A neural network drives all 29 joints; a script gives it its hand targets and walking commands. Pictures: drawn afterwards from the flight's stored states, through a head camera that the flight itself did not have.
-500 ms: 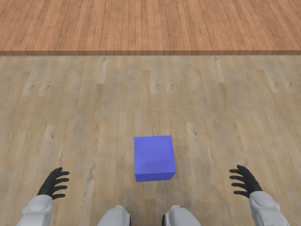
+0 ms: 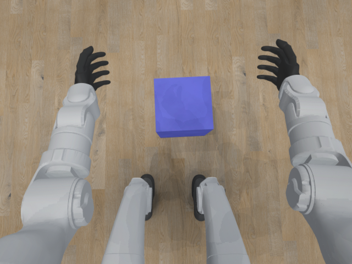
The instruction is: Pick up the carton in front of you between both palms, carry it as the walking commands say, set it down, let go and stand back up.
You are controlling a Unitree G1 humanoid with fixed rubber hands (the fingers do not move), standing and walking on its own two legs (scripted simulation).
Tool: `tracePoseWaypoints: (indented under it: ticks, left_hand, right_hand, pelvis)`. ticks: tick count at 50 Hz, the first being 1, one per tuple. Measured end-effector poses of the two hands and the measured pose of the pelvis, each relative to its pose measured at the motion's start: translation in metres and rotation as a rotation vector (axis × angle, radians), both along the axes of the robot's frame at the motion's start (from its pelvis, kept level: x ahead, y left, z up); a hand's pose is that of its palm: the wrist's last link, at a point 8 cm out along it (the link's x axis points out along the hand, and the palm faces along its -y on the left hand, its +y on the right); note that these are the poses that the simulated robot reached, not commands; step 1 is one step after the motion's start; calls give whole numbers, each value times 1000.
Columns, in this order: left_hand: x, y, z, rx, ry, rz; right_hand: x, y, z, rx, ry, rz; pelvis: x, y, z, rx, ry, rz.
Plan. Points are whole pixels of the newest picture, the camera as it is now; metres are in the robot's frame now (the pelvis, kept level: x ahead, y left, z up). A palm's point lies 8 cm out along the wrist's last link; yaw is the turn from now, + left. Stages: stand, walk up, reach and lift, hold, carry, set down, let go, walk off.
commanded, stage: reach and lift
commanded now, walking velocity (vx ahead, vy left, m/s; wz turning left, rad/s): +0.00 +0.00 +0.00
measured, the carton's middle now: (182, 110) +0.51 -0.03 -0.54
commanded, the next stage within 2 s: none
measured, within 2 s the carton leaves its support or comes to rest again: leaves its support in 1.90 s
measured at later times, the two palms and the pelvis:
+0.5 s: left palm (117, 90) +0.51 +0.17 -0.25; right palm (248, 85) +0.52 -0.21 -0.25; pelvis +0.02 +0.00 -0.09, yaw +1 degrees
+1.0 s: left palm (133, 107) +0.50 +0.16 -0.45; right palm (229, 104) +0.51 -0.21 -0.45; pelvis -0.03 +0.01 -0.27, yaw +2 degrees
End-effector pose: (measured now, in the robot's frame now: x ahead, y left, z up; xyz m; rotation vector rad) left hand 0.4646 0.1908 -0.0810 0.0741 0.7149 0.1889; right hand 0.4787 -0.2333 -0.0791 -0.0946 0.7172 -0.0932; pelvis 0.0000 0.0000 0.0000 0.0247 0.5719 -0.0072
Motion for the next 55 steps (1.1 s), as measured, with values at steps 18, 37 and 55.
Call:
tracePoseWaypoints:
  ticks: [18,37,55]
  left_hand:
    - [50,-25,-85,-28,-41,7]
    - [37,-21,-280,-32,-31,-15]
    - [40,-27,-387,-48,32,-21]
  right_hand:
    - [54,18,-85,33,-41,-15]
    - [34,15,-282,12,-38,-41]
    - [35,29,-391,16,29,-33]
  pelvis:
    - [20,-3,-37,13,276,-2]
    - [-9,8,-206,9,269,12]
    - [-28,5,-283,15,87,21]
